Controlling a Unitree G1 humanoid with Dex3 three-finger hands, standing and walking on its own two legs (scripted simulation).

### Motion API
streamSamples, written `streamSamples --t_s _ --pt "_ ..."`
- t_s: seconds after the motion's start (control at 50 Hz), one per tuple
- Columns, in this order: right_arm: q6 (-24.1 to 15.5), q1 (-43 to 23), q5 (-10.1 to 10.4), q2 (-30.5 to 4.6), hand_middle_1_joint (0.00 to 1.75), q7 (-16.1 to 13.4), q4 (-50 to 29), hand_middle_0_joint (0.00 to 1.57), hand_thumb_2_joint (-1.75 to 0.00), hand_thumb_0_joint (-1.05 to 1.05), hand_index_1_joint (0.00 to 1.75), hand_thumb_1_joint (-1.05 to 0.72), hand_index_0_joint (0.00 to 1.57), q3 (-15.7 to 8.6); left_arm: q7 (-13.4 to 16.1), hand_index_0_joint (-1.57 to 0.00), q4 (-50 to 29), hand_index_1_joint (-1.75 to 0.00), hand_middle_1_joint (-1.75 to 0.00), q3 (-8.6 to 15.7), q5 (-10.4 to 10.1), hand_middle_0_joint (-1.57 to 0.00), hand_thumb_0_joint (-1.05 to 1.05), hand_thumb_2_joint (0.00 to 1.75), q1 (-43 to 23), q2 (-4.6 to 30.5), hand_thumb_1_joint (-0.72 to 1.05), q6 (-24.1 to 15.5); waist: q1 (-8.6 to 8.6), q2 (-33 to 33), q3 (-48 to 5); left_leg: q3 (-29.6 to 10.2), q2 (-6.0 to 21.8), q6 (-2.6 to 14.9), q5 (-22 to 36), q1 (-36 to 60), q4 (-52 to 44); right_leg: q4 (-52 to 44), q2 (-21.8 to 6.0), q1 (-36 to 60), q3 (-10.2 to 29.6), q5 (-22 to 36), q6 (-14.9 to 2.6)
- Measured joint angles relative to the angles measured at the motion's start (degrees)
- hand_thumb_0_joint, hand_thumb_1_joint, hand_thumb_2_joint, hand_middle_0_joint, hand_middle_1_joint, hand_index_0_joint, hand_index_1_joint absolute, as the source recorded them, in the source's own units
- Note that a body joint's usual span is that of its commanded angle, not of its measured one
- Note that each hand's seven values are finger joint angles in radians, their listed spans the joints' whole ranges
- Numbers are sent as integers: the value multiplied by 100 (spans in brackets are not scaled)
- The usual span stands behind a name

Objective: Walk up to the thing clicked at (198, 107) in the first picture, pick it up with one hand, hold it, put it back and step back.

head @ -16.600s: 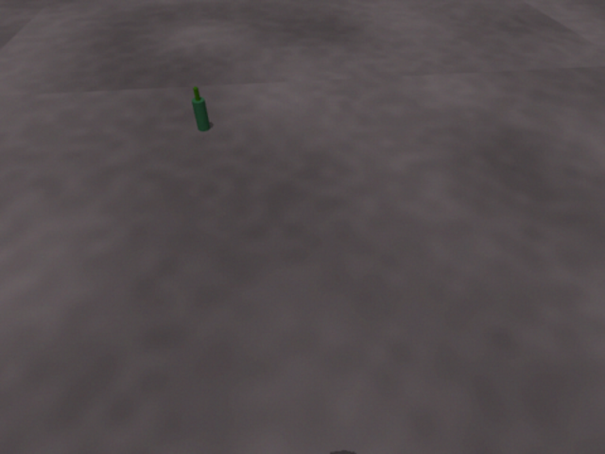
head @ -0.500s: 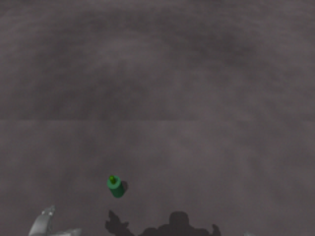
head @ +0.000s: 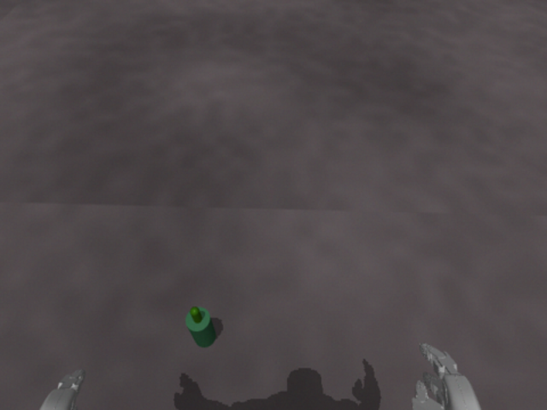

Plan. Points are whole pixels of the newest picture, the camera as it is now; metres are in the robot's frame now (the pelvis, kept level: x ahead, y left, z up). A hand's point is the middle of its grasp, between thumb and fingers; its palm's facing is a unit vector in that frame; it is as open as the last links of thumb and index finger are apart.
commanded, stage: go down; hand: left
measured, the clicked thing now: (200, 324) +0.44 +0.20 -0.59
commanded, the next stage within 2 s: none
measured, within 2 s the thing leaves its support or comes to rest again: neither
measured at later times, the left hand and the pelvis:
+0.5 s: hand out of the picture +0.14 +0.27 -0.14, palm faces +0.07 -0.94 -0.32, open 17.2 cm; pelvis -0.01 +0.00 -0.03, yaw +0 degrees
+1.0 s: hand (98, 350) +0.28 +0.34 -0.24, palm faces +0.12 -0.98 -0.17, open 17.4 cm; pelvis -0.07 +0.00 -0.18, yaw -2 degrees
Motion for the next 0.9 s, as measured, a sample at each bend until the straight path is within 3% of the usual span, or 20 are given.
streamSamples --t_s 0.22,0.5,0.6,0.72,0.8,0.9 --pt "-78 86 -47 117 30 -124 -249 21 -88 1 30 -82 21 93 -31 -7 -808 -9 -7 107 -147 -9 0 7 380 27 -54 375 -34 68 -190 -105 18 -21 -271 -646 629 588 19 -599 -82 -274 -20" --pt "-187 186 -75 106 30 -208 -357 21 -89 1 30 -87 21 72 -207 -6 -946 -7 -5 414 -277 -8 0 7 482 160 -50 130 -79 51 -258 -204 37 -47 -389 -1263 1210 1132 44 -1177 -154 -390 -54" --pt "-431 73 -105 -7 30 -182 -347 21 -89 1 30 -89 21 79 -411 -6 -215 -6 -4 712 -380 -8 0 7 -203 373 -50 -468 -71 0 -244 -227 16 -50 -455 -1898 1707 1652 26 -1818 -154 -473 -61" --pt "-650 -128 -110 -144 30 -80 -216 21 -90 1 30 -91 21 57 -1054 -6 647 -5 -3 1205 -664 -8 0 5 -1300 824 -51 -1612 -115 -120 -308 -224 -1 -56 -681 -3152 2725 2703 15 -3102 -103 -704 -51" --pt "-605 -180 -107 -234 30 -13 -45 21 -90 1 30 -92 21 91 -1462 -7 1267 -5 -4 1518 -769 -8 -1 4 -2080 1114 -52 -2272 -149 -133 -446 -229 -8 -48 -868 -3996 3428 3398 15 -3951 -73 -875 -38" --pt "-419 -227 -124 -260 30 90 153 21 -90 1 30 -90 21 167 -1839 -6 1930 -5 -4 1976 -864 -7 -1 4 -2742 1408 -52 -2764 -198 -49 -486 -235 6 -25 -1046 -4791 4116 4050 39 -4746 -44 -1019 -18"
